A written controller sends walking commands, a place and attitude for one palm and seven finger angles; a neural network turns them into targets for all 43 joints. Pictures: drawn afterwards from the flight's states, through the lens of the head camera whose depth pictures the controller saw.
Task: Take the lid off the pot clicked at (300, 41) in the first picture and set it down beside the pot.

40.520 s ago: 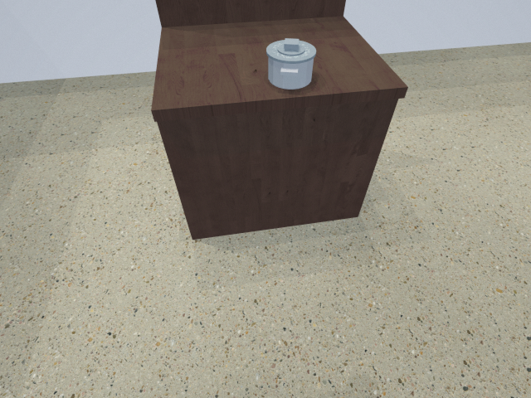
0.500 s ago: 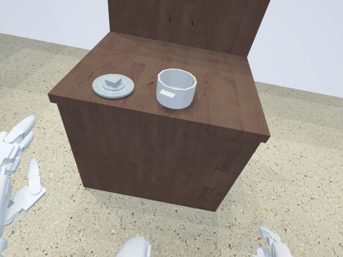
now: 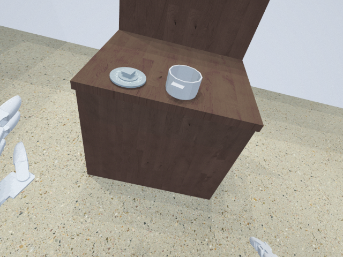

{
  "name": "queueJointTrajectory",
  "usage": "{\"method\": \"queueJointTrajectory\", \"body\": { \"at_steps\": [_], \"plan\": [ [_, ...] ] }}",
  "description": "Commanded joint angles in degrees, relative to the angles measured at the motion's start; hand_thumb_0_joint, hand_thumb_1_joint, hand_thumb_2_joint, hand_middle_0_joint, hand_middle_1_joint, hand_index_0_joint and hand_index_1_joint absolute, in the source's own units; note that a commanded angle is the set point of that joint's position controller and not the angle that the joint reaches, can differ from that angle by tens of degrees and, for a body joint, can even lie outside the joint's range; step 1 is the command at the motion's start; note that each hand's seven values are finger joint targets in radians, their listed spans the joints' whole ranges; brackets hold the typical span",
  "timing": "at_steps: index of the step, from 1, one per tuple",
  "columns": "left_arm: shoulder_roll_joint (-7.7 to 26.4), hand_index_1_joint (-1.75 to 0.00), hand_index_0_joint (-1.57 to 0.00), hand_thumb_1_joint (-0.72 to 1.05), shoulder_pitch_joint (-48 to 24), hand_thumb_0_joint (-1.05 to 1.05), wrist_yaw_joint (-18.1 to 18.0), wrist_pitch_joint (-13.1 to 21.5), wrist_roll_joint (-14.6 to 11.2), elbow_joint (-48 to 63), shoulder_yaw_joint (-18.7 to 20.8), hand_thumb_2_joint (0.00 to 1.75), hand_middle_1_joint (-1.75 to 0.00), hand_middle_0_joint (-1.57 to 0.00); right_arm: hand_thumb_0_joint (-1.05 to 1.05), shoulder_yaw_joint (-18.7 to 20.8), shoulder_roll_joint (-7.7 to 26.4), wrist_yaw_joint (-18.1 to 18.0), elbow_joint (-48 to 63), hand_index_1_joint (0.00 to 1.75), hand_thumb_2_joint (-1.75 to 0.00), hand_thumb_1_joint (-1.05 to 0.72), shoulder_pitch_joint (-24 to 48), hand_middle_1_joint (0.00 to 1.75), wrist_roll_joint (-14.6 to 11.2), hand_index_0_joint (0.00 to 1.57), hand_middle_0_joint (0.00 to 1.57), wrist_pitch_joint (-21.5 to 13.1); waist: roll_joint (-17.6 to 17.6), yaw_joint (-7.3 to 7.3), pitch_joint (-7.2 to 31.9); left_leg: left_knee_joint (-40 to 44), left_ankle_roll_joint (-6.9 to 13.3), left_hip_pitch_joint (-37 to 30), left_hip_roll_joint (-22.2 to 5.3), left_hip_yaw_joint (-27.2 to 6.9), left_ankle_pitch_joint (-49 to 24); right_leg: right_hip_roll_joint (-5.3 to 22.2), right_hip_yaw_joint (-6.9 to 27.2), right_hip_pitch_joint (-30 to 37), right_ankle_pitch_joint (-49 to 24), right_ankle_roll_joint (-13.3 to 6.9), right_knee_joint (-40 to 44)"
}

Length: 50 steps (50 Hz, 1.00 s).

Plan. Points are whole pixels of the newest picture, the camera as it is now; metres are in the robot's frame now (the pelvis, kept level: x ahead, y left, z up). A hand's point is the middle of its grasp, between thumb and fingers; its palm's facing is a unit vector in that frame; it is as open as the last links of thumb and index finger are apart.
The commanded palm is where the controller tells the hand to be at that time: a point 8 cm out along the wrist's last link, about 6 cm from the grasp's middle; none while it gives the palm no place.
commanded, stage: stop stepping back and stand still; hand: left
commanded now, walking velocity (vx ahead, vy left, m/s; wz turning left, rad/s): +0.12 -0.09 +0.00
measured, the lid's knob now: (128, 72) +0.82 +0.26 +0.00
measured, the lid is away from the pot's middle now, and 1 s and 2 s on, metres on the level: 0.24 0.24 0.24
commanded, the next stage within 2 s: let the arm hang, fingers relaxed in 1.64 s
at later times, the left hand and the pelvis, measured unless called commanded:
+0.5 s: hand out of the picture +0.00 +0.19 -0.17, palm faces -0.06 -1.00 -0.08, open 7.4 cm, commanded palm none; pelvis -0.05 +0.02 +0.01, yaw +2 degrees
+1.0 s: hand out of the picture +0.04 +0.22 -0.16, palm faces +0.07 -0.98 -0.16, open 7.3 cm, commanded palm none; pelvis -0.02 +0.05 +0.02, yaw +4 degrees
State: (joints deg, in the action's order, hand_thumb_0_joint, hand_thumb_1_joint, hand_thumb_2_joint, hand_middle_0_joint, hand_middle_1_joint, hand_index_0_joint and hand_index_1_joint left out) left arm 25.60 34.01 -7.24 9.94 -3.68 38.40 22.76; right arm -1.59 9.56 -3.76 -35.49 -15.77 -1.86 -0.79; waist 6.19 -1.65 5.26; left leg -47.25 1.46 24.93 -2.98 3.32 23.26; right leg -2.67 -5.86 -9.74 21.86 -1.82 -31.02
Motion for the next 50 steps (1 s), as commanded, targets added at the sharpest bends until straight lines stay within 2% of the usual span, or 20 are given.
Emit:
{"method": "queueJointTrajectory", "body": {
  "at_steps": [1,3,4,7,8,9,13,17,20,23,25,27,29,34,37,39,40,41,46,50],
  "plan": [
    [4.8,-0.30,-0.20,0.90,-10.1,0.00,-1.4,4.2,0.7,11.9,-0.6,0.90,-0.30,-0.20,0.00,2.6,8.7,-1.3,10.9,0.30,-0.90,-0.90,7.6,0.30,0.3,0.20,0.20,-8.2,-29.8,3.17,-5.1,32.0,3.9,-24.1,-13.1,-24.1,-3.4,-0.1,1.8,-24.9,11.4,-0.1,-21.9],
    [7.0,-0.30,-0.20,0.90,-7.0,0.00,-0.7,3.6,1.1,11.2,0.7,0.90,-0.30,-0.20,0.00,2.4,7.3,-0.3,10.1,0.30,-0.90,-0.90,7.6,0.30,0.5,0.20,0.20,-9.8,-14.7,3.04,-5.3,35.0,8.2,-15.0,-16.0,-28.7,2.8,1.3,8.4,-22.8,7.1,0.3,-29.4],
    [9.8,-0.30,-0.20,0.90,-6.8,0.00,-0.6,3.3,0.4,17.7,2.8,0.90,-0.30,-0.20,0.00,2.7,7.8,0.3,11.3,0.30,-0.90,-0.90,8.4,0.30,1.1,0.20,0.20,-10.5,-14.5,2.50,-3.7,37.0,8.0,-11.2,-16.2,-31.9,6.6,2.5,9.0,-20.8,6.0,0.6,-31.0],
    [8.2,-0.30,-0.20,0.90,3.7,0.00,-1.1,2.6,0.8,19.3,3.2,0.90,-0.30,-0.20,0.00,2.0,6.9,1.7,10.3,0.30,-0.90,-0.90,10.0,0.30,1.2,0.20,0.20,-10.0,-13.9,1.08,-4.5,41.5,5.4,-2.2,-13.0,-20.3,12.4,3.4,5.6,-13.0,-1.5,0.7,-25.8],
    [-8.0,-0.30,-0.20,0.90,-11.9,0.00,4.9,-7.0,8.5,-40.6,-15.2,0.90,-0.30,-0.20,0.00,7.1,13.4,4.0,-5.3,0.30,-0.90,-0.90,7.2,0.30,2.9,0.20,0.20,-9.6,-16.1,7.96,-10.2,30.2,7.1,2.8,-13.3,-19.9,0.2,8.3,11.0,-21.6,0.6,1.8,-29.9],
    [-6.1,-0.30,-0.20,0.90,-8.7,0.00,7.1,-10.9,7.3,-44.0,-16.1,0.90,-0.30,-0.20,0.00,7.0,13.3,3.3,-2.3,0.30,-0.90,-0.90,1.9,0.30,2.7,0.20,0.20,-5.7,-13.0,5.64,-4.2,28.5,7.1,-5.2,-12.0,-16.7,-0.9,5.5,10.7,-24.6,2.4,2.7,-31.9],
    [-4.8,-0.30,-0.20,0.90,-15.6,0.00,8.2,-11.5,6.3,-50.0,-18.2,0.90,-0.30,-0.20,0.00,6.6,13.4,3.6,0.5,0.30,-0.90,-0.90,0.9,0.30,3.3,0.20,0.20,-1.9,-1.8,5.18,0.5,30.7,7.4,-2.8,-9.8,-18.2,6.6,4.2,7.8,-22.1,0.1,3.8,-34.6],
    [-3.3,-0.30,-0.20,0.90,-21.1,0.00,9.0,-12.4,5.9,-62.2,-18.9,0.90,-0.30,-0.20,0.00,7.0,15.1,3.4,-3.8,0.30,-0.90,-0.90,-1.1,0.30,3.6,0.20,0.20,-1.3,-8.6,4.50,-3.1,37.7,8.4,-3.9,-11.7,-23.4,12.3,6.1,8.4,-24.2,-1.4,4.3,-29.5],
    [-3.2,-0.30,-0.20,0.90,-20.9,0.00,9.4,-12.6,5.7,-70.8,-19.7,0.90,-0.30,-0.20,0.00,7.3,14.3,3.4,-6.7,0.30,-0.90,-0.90,-1.6,0.30,3.7,0.20,0.20,-1.1,-20.1,3.57,-3.9,40.3,7.1,-0.8,-9.9,-19.4,15.6,5.4,5.6,-16.1,3.2,3.1,-18.7],
    [-4.9,-0.30,-0.20,0.90,-13.6,0.00,9.3,-12.4,4.8,-79.3,-20.1,0.90,-0.30,-0.20,0.00,7.8,14.5,3.1,-9.7,0.30,-0.90,-0.90,-1.1,0.30,3.7,0.20,0.20,-0.4,-21.3,1.33,0.0,39.5,5.2,0.0,-7.0,-14.9,14.6,1.5,1.8,-1.6,6.0,1.3,-5.2],
    [-5.2,-0.30,-0.20,0.90,-6.7,0.00,8.7,-12.2,4.6,-85.2,-20.2,0.90,-0.30,-0.20,0.00,7.8,12.4,3.1,-11.9,0.30,-0.90,-0.90,-0.9,0.30,3.1,0.20,0.20,0.8,-12.1,-1.10,-2.0,32.5,2.3,5.4,-2.1,-10.0,14.7,0.3,2.0,9.6,1.5,-0.4,8.6],
    [-2.7,-0.30,-0.20,0.90,-8.4,0.00,6.4,-11.5,5.5,-86.9,-19.8,0.90,-0.30,-0.20,0.00,7.1,5.1,3.0,-11.7,0.30,-0.90,-0.90,-1.4,0.30,2.0,0.20,0.20,1.8,7.5,0.62,-9.5,2.2,-1.3,15.6,7.5,-0.2,2.5,20.0,31.0,3.1,20.5,-9.8,27.0],
    [-3.3,-0.30,-0.20,0.90,-21.3,0.00,5.3,-10.1,4.9,-85.4,-20.1,0.90,-0.30,-0.20,0.00,7.4,6.5,3.5,-13.0,0.30,-0.90,-0.90,-4.8,0.30,2.8,0.20,0.20,2.0,-5.6,7.42,-10.2,-14.9,-1.2,10.7,4.2,-3.0,-2.7,20.1,24.7,-4.3,3.0,-11.3,26.4],
    [-8.5,-0.30,-0.20,0.90,-18.6,0.00,5.0,-8.8,5.6,-91.3,-20.1,0.90,-0.30,-0.20,0.00,7.2,5.7,3.5,-15.3,0.30,-0.90,-0.90,-5.5,0.30,2.3,0.20,0.20,1.3,0.4,5.37,-11.8,-3.8,-0.2,7.2,-0.2,-4.1,0.0,16.6,15.1,0.1,-7.4,-9.4,20.6],
    [-8.8,-0.30,-0.20,0.90,-16.0,0.00,5.4,-9.5,4.8,-94.1,-20.0,0.90,-0.30,-0.20,0.00,6.1,4.0,2.8,-18.5,0.30,-0.90,-0.90,-9.9,0.30,2.4,0.20,0.20,-0.1,-0.3,5.13,-6.7,22.1,-0.1,-11.0,1.2,-2.6,-10.3,12.3,9.7,-0.3,-13.5,-4.4,9.4],
    [-12.0,-0.30,-0.20,0.90,-11.2,0.00,6.0,-10.2,4.0,-94.3,-20.8,0.90,-0.30,-0.20,0.00,6.9,10.7,1.8,-19.4,0.30,-0.90,-0.90,-12.0,0.30,2.8,0.20,0.20,-0.8,-20.7,3.07,-2.1,28.5,7.1,-27.1,-15.0,-24.5,-26.1,3.6,2.7,-16.2,4.9,2.0,-7.6],
    [-11.6,-0.30,-0.20,0.90,-14.6,0.00,5.9,-10.3,4.0,-93.8,-20.9,0.90,-0.30,-0.20,0.00,7.1,11.3,1.1,-19.4,0.30,-0.90,-0.90,-13.4,0.30,3.2,0.20,0.20,-0.2,-18.3,4.90,-4.2,31.3,10.7,-23.3,-17.7,-27.1,-27.2,3.7,4.9,-16.8,12.7,1.7,-13.4],
    [-11.9,-0.30,-0.20,0.90,-16.9,0.00,5.9,-10.3,4.2,-93.8,-21.1,0.90,-0.30,-0.20,0.00,6.7,10.4,0.9,-20.3,0.30,-0.90,-0.90,-12.8,0.30,3.5,0.20,0.20,-0.2,-13.2,4.76,-5.6,31.5,11.2,-19.5,-16.2,-25.4,-26.6,4.1,6.9,-15.2,11.5,0.8,-15.7],
    [-12.9,-0.30,-0.20,0.90,-19.8,0.00,6.1,-10.1,3.6,-95.6,-21.4,0.90,-0.30,-0.20,0.00,5.1,5.2,0.6,-22.6,0.30,-0.90,-0.90,-6.7,0.30,2.8,0.20,0.20,-1.2,-10.5,2.11,-2.5,28.1,8.1,-17.1,-10.5,-12.9,-42.4,5.4,6.7,-5.6,1.5,2.2,-6.2],
    [-11.5,-0.30,-0.20,0.90,-19.3,0.00,5.4,-9.7,4.2,-97.1,-21.2,0.90,-0.30,-0.20,0.00,5.1,3.0,1.4,-23.5,0.30,-0.90,-0.90,-3.8,0.30,2.1,0.20,0.20,-0.5,-4.6,1.45,-7.7,26.8,1.6,-9.5,-2.3,-8.2,-14.7,7.0,11.0,1.7,-12.3,0.5,10.2]
  ]
}}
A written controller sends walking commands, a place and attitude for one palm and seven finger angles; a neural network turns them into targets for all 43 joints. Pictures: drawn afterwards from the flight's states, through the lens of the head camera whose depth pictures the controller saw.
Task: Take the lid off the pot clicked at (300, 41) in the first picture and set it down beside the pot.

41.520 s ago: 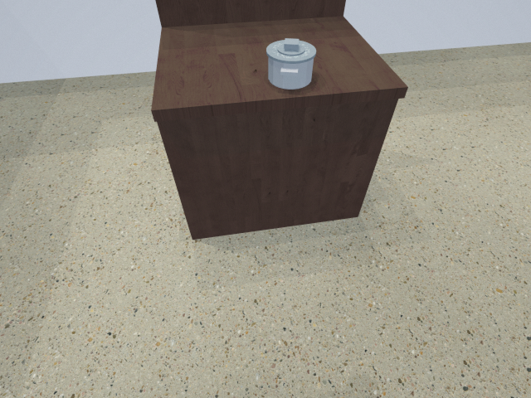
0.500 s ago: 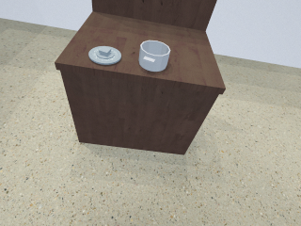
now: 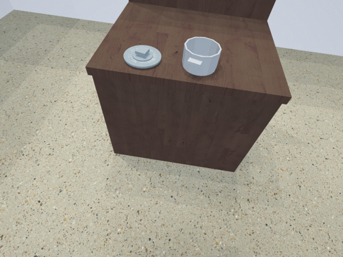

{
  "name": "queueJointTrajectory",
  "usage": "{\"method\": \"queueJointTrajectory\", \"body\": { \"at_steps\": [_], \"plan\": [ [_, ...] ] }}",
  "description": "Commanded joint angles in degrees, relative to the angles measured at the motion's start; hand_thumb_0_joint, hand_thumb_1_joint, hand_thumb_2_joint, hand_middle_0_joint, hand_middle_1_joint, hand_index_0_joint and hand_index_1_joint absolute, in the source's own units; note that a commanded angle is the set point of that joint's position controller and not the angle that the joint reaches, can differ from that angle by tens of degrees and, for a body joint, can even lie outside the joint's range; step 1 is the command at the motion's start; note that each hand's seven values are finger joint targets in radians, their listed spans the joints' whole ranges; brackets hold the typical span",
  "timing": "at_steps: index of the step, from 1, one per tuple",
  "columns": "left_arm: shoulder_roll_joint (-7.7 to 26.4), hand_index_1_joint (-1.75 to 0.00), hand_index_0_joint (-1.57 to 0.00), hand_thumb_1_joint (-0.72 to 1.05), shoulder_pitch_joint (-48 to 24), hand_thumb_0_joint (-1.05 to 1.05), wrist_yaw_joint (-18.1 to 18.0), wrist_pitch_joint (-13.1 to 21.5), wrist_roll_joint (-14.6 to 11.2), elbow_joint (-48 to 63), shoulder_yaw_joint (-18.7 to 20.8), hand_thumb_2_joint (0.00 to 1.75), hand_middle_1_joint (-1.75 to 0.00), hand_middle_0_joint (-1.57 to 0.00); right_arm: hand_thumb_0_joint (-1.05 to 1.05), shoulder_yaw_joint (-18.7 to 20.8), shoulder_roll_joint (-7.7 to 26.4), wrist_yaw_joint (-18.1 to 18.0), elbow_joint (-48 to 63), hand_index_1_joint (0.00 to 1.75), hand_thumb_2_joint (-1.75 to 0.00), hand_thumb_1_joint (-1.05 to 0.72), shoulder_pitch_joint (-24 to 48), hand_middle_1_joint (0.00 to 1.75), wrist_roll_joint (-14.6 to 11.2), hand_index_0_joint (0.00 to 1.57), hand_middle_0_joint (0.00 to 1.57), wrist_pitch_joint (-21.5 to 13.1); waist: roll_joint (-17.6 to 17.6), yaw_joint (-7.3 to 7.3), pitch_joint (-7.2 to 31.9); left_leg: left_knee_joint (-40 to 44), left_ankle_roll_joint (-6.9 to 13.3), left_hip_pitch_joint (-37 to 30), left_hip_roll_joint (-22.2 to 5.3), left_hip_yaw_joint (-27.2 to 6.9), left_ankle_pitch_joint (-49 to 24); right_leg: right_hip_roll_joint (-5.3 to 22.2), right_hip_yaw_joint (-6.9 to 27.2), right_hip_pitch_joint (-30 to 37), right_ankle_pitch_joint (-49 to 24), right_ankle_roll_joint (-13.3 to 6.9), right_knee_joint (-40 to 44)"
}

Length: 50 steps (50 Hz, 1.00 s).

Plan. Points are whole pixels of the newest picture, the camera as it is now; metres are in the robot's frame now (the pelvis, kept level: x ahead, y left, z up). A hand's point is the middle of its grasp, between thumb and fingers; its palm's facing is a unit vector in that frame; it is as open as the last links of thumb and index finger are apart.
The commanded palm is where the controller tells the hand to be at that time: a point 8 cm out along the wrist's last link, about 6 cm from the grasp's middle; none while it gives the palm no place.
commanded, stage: stop stepping back and stand still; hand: left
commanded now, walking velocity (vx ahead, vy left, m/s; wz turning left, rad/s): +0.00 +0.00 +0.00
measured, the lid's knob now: (142, 51) +0.86 +0.16 -0.02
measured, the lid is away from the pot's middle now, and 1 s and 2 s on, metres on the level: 0.24 0.24 0.24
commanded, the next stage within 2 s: let the arm hang, fingers relaxed in 0.64 s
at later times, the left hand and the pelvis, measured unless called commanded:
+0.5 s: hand out of the picture +0.08 +0.16 -0.18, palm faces -0.01 -0.98 -0.20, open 7.3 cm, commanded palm none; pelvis +0.05 -0.02 +0.00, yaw -1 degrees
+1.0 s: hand out of the picture +0.08 +0.14 -0.18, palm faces +0.00 -0.98 -0.20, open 7.3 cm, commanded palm none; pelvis +0.06 -0.03 +0.00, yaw -1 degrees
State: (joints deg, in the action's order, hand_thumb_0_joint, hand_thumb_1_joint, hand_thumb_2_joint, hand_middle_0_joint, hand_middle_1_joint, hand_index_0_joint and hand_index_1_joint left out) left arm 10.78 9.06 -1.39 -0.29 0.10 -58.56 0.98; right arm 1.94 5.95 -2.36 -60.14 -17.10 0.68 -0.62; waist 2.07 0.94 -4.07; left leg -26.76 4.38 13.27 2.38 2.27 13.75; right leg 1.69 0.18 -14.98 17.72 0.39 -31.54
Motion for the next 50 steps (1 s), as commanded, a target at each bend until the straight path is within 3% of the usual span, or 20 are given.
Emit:
{"method": "queueJointTrajectory", "body": {
  "at_steps": [1,3,5,7,10,13,17,22,34,43,50],
  "plan": [
    [4.1,-0.30,-0.20,0.90,4.6,0.00,-0.6,0.5,0.5,0.2,0.7,0.90,-0.30,-0.20,0.00,1.5,5.8,0.2,0.9,0.30,-0.90,-0.90,-2.7,0.30,-0.2,0.20,0.20,-0.4,-2.4,-0.58,-0.7,7.2,-1.7,2.9,-6.6,-6.9,0.5,4.0,6.1,4.8,-5.4,-2.8,11.6],
    [5.5,-0.30,-0.20,0.90,3.6,0.00,-0.5,-0.1,0.8,0.8,1.0,0.90,-0.30,-0.20,0.00,1.6,5.4,0.7,0.6,0.30,-0.90,-0.90,-3.3,0.30,0.3,0.20,0.20,-0.2,-9.6,-0.39,-3.5,11.1,-0.9,3.1,-6.7,-9.3,7.2,3.3,4.8,0.6,-0.8,-3.1,9.4],
    [4.4,-0.30,-0.20,0.90,2.5,0.00,-0.4,0.2,0.9,0.5,0.9,0.90,-0.30,-0.20,0.00,2.3,6.8,0.4,0.7,0.30,-0.90,-0.90,-2.9,0.30,0.3,0.20,0.20,-0.1,-1.2,-0.38,-2.8,10.9,-0.5,2.7,-9.0,-10.6,4.6,1.2,2.8,2.8,-6.1,-2.2,8.0],
    [3.5,-0.30,-0.20,0.90,3.3,0.00,-0.6,0.6,0.7,0.2,0.6,0.90,-0.30,-0.20,0.00,2.4,7.2,0.3,0.4,0.30,-0.90,-0.90,-3.5,0.30,0.1,0.20,0.20,-0.5,2.1,-0.45,-0.8,8.5,-0.6,-0.3,-8.2,-8.4,-3.9,2.2,3.7,4.1,-11.4,-2.2,8.5],
    [4.0,-0.30,-0.20,0.90,3.3,0.00,-0.9,0.9,0.4,0.4,1.0,0.90,-0.30,-0.20,0.00,2.2,6.6,0.1,-0.4,0.30,-0.90,-0.90,-4.4,0.30,0.0,0.20,0.20,-0.9,-2.3,0.00,2.1,6.4,-1.0,-5.0,-8.1,-6.4,-14.9,2.8,4.0,4.8,-16.2,-2.3,7.4],
    [3.9,-0.30,-0.20,0.90,4.0,0.00,-1.0,1.0,0.3,0.1,1.2,0.90,-0.30,-0.20,0.00,2.1,6.6,-0.2,-0.9,0.30,-0.90,-0.90,-4.8,0.30,-0.1,0.20,0.20,-1.0,-4.3,0.06,4.6,4.6,-1.1,-8.8,-8.4,-5.4,-22.9,2.8,3.4,5.7,-19.5,-2.3,6.6],
    [3.3,-0.30,-0.20,0.90,5.0,0.00,-1.2,1.0,0.3,-0.5,1.3,0.90,-0.30,-0.20,0.00,2.2,6.3,-0.5,-1.3,0.30,-0.90,-0.90,-5.2,0.30,-0.2,0.20,0.20,-0.7,-3.5,0.25,4.1,3.5,-1.2,-9.9,-8.5,-4.9,-24.4,2.7,3.5,5.8,-21.3,-2.5,6.7],
    [3.3,-0.30,-0.20,0.90,6.3,0.00,-1.4,1.0,0.3,-1.4,1.2,0.90,-0.30,-0.20,0.00,2.2,6.0,-0.6,-1.9,0.30,-0.90,-0.90,-5.1,0.30,-0.3,0.20,0.20,-0.3,-1.8,0.26,3.3,2.8,-1.4,-9.9,-8.3,-4.4,-21.8,3.2,4.3,6.0,-23.1,-3.0,7.3],
    [2.7,-0.30,-0.20,0.90,8.0,0.00,-1.5,0.9,0.5,-2.5,1.1,0.90,-0.30,-0.20,0.00,1.9,5.4,-0.6,-2.6,0.30,-0.90,-0.90,-4.9,0.30,-0.4,0.20,0.20,0.1,-2.4,0.20,0.3,3.3,-1.5,-8.8,-8.2,-4.1,-16.0,2.9,5.1,5.1,-20.4,-3.1,8.6],
    [2.4,-0.30,-0.20,0.90,8.5,0.00,-1.6,1.1,0.4,-2.8,1.2,0.90,-0.30,-0.20,0.00,1.9,5.4,-0.9,-2.7,0.30,-0.90,-0.90,-5.2,0.30,-0.3,0.20,0.20,-0.1,-2.9,0.14,1.7,2.8,-1.7,-10.0,-8.4,-3.7,-19.8,3.0,5.1,6.4,-23.9,-3.2,8.2],
    [2.4,-0.30,-0.20,0.90,8.0,0.00,-1.6,1.1,0.4,-2.6,1.2,0.90,-0.30,-0.20,0.00,1.8,5.2,-0.7,-3.0,0.30,-0.90,-0.90,-5.5,0.30,-0.2,0.20,0.20,0.0,-2.4,0.15,0.3,3.9,-1.7,-8.4,-8.3,-4.0,-15.7,2.9,5.4,6.1,-21.1,-3.1,9.2]
  ]
}}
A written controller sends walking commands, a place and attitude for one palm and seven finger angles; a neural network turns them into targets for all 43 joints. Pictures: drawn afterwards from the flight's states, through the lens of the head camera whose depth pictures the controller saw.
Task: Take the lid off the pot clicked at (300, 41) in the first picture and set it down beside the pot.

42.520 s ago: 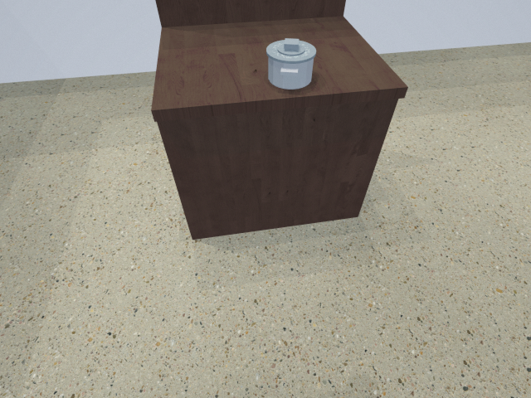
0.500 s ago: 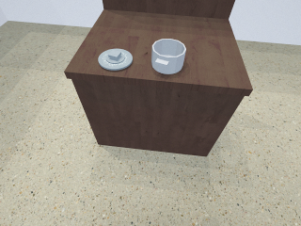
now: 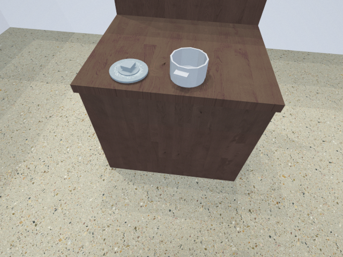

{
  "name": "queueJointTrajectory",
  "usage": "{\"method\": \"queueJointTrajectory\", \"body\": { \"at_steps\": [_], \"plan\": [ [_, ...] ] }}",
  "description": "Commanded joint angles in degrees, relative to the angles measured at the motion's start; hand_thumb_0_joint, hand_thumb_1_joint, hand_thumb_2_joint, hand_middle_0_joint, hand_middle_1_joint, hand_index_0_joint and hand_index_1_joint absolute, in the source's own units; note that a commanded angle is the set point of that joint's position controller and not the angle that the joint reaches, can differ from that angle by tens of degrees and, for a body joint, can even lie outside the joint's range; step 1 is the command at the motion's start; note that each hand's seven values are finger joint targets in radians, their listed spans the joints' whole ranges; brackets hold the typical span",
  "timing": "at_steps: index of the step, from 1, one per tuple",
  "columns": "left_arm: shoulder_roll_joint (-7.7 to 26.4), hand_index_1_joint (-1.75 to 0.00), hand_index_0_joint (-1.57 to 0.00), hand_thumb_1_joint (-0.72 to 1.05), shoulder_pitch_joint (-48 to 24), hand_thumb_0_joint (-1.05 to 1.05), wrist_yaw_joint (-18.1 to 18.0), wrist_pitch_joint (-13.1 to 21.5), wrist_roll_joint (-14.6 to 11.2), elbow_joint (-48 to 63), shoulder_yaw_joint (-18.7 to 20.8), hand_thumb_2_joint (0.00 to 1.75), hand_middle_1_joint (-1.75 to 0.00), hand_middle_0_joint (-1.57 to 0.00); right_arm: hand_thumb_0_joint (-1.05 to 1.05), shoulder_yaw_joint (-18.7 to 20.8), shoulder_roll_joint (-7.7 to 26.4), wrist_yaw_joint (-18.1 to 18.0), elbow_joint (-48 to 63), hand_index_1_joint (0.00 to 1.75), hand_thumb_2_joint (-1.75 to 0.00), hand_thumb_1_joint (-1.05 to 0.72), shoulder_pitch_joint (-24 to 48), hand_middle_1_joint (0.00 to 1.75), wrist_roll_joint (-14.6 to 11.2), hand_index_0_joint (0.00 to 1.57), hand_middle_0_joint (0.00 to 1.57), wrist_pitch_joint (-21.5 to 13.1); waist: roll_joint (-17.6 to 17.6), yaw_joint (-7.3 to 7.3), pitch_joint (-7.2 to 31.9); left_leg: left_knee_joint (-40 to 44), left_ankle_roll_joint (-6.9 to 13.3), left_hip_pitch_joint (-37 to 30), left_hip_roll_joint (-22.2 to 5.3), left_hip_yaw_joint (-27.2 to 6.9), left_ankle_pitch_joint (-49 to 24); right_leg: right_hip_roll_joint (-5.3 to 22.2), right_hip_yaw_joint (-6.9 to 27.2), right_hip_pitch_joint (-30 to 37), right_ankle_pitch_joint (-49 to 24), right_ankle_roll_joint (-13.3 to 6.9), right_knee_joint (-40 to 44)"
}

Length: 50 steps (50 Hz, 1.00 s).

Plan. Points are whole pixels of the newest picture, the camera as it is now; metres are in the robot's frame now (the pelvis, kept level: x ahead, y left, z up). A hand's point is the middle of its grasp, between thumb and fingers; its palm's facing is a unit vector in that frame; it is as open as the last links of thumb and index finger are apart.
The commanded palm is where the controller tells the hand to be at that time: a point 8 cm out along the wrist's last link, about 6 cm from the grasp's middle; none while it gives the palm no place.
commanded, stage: let the arm hang, fingers relaxed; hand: left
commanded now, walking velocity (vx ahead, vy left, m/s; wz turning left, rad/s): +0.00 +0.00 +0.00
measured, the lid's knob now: (128, 65) +0.79 +0.21 -0.02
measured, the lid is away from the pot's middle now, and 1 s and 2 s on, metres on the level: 0.24 0.24 0.24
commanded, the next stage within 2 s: look to check the result in 0.84 s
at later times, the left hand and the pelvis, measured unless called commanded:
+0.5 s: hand out of the picture +0.00 +0.18 -0.18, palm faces +0.04 -0.98 -0.20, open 7.3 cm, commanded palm none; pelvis -0.01 +0.00 +0.00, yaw +0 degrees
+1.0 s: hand out of the picture -0.02 +0.17 -0.18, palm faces +0.04 -0.98 -0.18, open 7.3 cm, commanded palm none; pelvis -0.02 +0.01 +0.00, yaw +0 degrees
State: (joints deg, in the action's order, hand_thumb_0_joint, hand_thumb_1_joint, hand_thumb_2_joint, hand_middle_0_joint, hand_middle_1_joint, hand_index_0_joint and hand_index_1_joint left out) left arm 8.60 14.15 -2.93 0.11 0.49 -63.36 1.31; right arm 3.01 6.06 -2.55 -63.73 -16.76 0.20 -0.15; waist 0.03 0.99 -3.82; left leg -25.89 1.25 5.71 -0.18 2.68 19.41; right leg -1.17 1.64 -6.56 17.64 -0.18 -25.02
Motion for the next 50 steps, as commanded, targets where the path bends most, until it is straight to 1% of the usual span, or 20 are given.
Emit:
{"method": "queueJointTrajectory", "body": {
  "at_steps": [1,3,6,8,11,13,14,16,18,22,23,24,27,30,38,40,43,46,47,50],
  "plan": [
    [4.7,-0.30,-0.20,0.90,2.9,0.00,0.0,0.7,0.0,2.2,0.9,0.90,-0.30,-0.20,0.00,0.6,5.1,-0.6,0.5,0.30,-0.90,-0.90,-5.8,0.30,0.3,0.20,0.20,-0.6,-0.5,0.00,0.2,3.0,1.4,-0.9,-5.8,-4.4,-22.0,5.8,3.8,-2.1,-21.4,-2.5,2.6],
    [4.6,-0.30,-0.20,0.90,2.9,0.00,0.0,0.7,-0.1,2.3,0.9,0.90,-0.30,-0.20,0.00,0.6,5.1,-0.6,0.5,0.30,-0.90,-0.90,-6.2,0.30,0.2,0.20,0.20,-0.7,-0.9,0.04,0.7,2.9,1.4,-1.3,-5.9,-4.5,-23.8,5.8,3.6,-1.7,-22.2,-2.5,2.4],
    [4.5,-0.30,-0.20,0.90,2.9,0.00,0.0,0.7,0.0,2.3,0.9,0.90,-0.30,-0.20,0.00,0.6,4.9,-0.6,0.4,0.30,-0.90,-0.90,-6.3,0.30,0.2,0.20,0.20,-0.6,-0.1,0.04,0.2,3.1,1.4,-0.9,-5.9,-4.6,-22.7,5.7,3.5,-1.9,-21.1,-2.3,2.8],
    [4.5,-0.30,-0.20,0.90,2.9,0.00,-0.1,0.7,0.0,2.4,0.9,0.90,-0.30,-0.20,0.00,0.6,5.1,-0.7,0.3,0.30,-0.90,-0.90,-6.7,0.30,0.3,0.20,0.20,-0.7,-1.0,0.07,0.9,3.1,1.4,-1.3,-6.0,-4.6,-24.4,5.7,3.2,-1.5,-21.7,-2.4,2.5],
    [4.5,-0.30,-0.20,0.90,2.7,0.00,-0.1,0.6,0.0,2.4,0.9,0.90,-0.30,-0.20,0.00,0.5,4.8,-0.7,0.1,0.30,-0.90,-0.90,-6.7,0.30,0.2,0.20,0.20,-0.7,-0.7,-0.10,-0.5,3.6,1.5,-0.5,-6.0,-5.0,-23.1,5.5,2.9,-2.1,-19.6,-2.2,3.0],
    [4.3,-0.30,-0.20,0.90,2.9,0.00,-0.1,0.6,0.0,2.3,0.9,0.90,-0.30,-0.20,0.00,0.5,4.8,-0.7,0.2,0.30,-0.90,-0.90,-6.9,0.30,0.3,0.20,0.20,-0.7,-0.4,-0.02,0.1,3.8,1.4,-0.7,-5.9,-5.0,-22.7,5.6,3.0,-1.7,-19.5,-2.2,3.2],
    [4.6,-0.30,-0.20,0.90,2.8,0.00,-0.1,0.6,0.1,2.4,0.9,0.90,-0.30,-0.20,0.00,0.5,4.8,-0.6,0.2,0.30,-0.90,-0.90,-6.8,0.30,0.1,0.20,0.20,-0.6,-0.5,-0.09,-0.9,4.0,1.5,-0.2,-5.8,-5.2,-21.1,5.6,3.0,-2.4,-18.2,-2.1,3.5],
    [4.3,-0.30,-0.20,0.90,2.8,0.00,-0.1,0.6,0.0,2.3,0.9,0.90,-0.30,-0.20,0.00,0.5,4.7,-0.6,0.1,0.30,-0.90,-0.90,-6.9,0.30,0.3,0.20,0.20,-0.7,-0.2,-0.02,-0.8,4.2,1.5,-0.2,-5.8,-5.1,-21.6,5.5,3.1,-2.2,-18.7,-2.1,3.6],
    [4.3,-0.30,-0.20,0.90,3.0,0.00,-0.1,0.7,-0.1,2.2,0.8,0.90,-0.30,-0.20,0.00,0.4,4.8,-0.7,0.1,0.30,-0.90,-0.90,-7.1,0.30,0.3,0.20,0.20,-0.8,-1.0,-0.03,0.2,4.0,1.4,-0.9,-5.9,-5.0,-23.1,5.7,3.1,-1.7,-19.9,-2.2,3.3],
    [4.3,-0.30,-0.20,0.90,3.1,0.00,-0.1,0.7,0.0,2.1,0.7,0.90,-0.30,-0.20,0.00,0.4,4.7,-0.6,0.1,0.30,-0.90,-0.90,-7.0,0.30,0.3,0.20,0.20,-0.7,-0.1,-0.02,-0.6,4.6,1.4,-0.4,-5.8,-5.3,-20.9,5.6,3.1,-2.3,-17.9,-2.0,3.9],
    [4.1,-0.30,-0.20,0.90,3.1,0.00,-0.1,0.7,0.0,2.0,0.7,0.90,-0.30,-0.20,0.00,0.4,4.8,-0.6,0.2,0.30,-0.90,-0.90,-7.0,0.30,0.3,0.20,0.20,-0.7,-0.9,0.01,-0.6,4.6,1.5,-0.5,-5.8,-5.2,-21.3,5.6,3.1,-2.4,-18.0,-2.0,3.8],
    [4.5,-0.30,-0.20,0.90,3.2,0.00,-0.1,0.7,0.1,2.0,0.8,0.90,-0.30,-0.20,0.00,0.4,4.5,-0.6,0.2,0.30,-0.90,-0.90,-7.2,0.30,0.1,0.20,0.20,-0.7,-0.5,-0.04,-0.6,4.7,1.5,-0.5,-5.8,-5.4,-20.3,5.6,3.0,-2.6,-17.0,-1.9,4.1],
    [4.1,-0.30,-0.20,0.90,3.6,0.00,-0.1,0.8,0.0,1.7,0.7,0.90,-0.30,-0.20,0.00,0.4,4.7,-0.6,0.0,0.30,-0.90,-0.90,-7.1,0.30,0.2,0.20,0.20,-0.8,0.0,-0.04,-0.1,4.5,1.5,-0.9,-5.8,-5.2,-21.5,5.8,3.1,-2.2,-18.5,-1.9,4.2],
    [4.2,-0.30,-0.20,0.90,3.6,0.00,-0.1,0.7,0.0,1.6,0.6,0.90,-0.30,-0.20,0.00,0.4,4.5,-0.5,0.0,0.30,-0.90,-0.90,-6.9,0.30,0.2,0.20,0.20,-0.6,-0.2,0.04,-1.7,5.2,1.4,0.2,-5.7,-5.4,-18.2,5.7,3.5,-3.2,-16.0,-1.9,4.9],
    [3.7,-0.30,-0.20,0.90,4.3,0.00,-0.1,0.8,0.0,1.2,0.4,0.90,-0.30,-0.20,0.00,0.3,4.7,-0.7,0.1,0.30,-0.90,-0.90,-7.1,0.30,0.2,0.20,0.20,-0.9,-0.9,0.00,0.1,5.0,1.6,-0.8,-5.8,-5.4,-20.7,5.6,3.0,-2.5,-16.9,-1.6,4.5],
    [3.8,-0.30,-0.20,0.90,4.1,0.00,-0.1,0.7,0.1,1.2,0.4,0.90,-0.30,-0.20,0.00,0.3,4.6,-0.6,0.1,0.30,-0.90,-0.90,-7.1,0.30,0.1,0.20,0.20,-0.9,-1.7,-0.04,-1.0,5.4,1.7,-0.3,-5.9,-5.7,-20.2,5.5,2.8,-3.2,-15.4,-1.6,4.4],
    [3.3,-0.30,-0.20,0.90,4.6,0.00,-0.1,0.7,0.1,0.9,0.3,0.90,-0.30,-0.20,0.00,0.2,4.6,-0.7,0.1,0.30,-0.90,-0.90,-7.1,0.30,0.2,0.20,0.20,-1.0,-0.8,-0.11,-0.9,5.3,1.8,-0.6,-5.9,-5.7,-22.2,5.5,2.6,-3.0,-16.5,-1.5,4.2],
    [3.4,-0.30,-0.20,0.90,4.6,0.00,-0.1,0.6,0.1,0.8,0.3,0.90,-0.30,-0.20,0.00,0.2,4.5,-0.7,0.1,0.30,-0.90,-0.90,-7.1,0.30,0.2,0.20,0.20,-0.9,-0.7,-0.10,-0.9,5.5,1.7,-0.4,-5.9,-5.8,-20.6,5.4,2.7,-3.3,-15.5,-1.5,4.4],
    [3.3,-0.30,-0.20,0.90,4.6,0.00,-0.1,0.7,0.1,0.8,0.3,0.90,-0.30,-0.20,0.00,0.1,4.6,-0.7,0.1,0.30,-0.90,-0.90,-7.1,0.30,0.2,0.20,0.20,-0.9,-1.6,-0.09,-1.3,5.6,1.7,-0.3,-5.9,-5.6,-20.6,5.5,2.7,-3.4,-15.4,-1.5,4.5],
    [3.4,-0.30,-0.20,0.90,4.5,0.00,-0.1,0.6,0.1,0.8,0.3,0.90,-0.30,-0.20,0.00,0.2,4.5,-0.6,0.1,0.30,-0.90,-0.90,-7.1,0.30,0.2,0.20,0.20,-0.8,-1.0,-0.06,-1.7,5.9,1.7,0.2,-5.9,-5.9,-19.1,5.3,2.8,-3.7,-14.2,-1.4,4.6]
  ]
}}
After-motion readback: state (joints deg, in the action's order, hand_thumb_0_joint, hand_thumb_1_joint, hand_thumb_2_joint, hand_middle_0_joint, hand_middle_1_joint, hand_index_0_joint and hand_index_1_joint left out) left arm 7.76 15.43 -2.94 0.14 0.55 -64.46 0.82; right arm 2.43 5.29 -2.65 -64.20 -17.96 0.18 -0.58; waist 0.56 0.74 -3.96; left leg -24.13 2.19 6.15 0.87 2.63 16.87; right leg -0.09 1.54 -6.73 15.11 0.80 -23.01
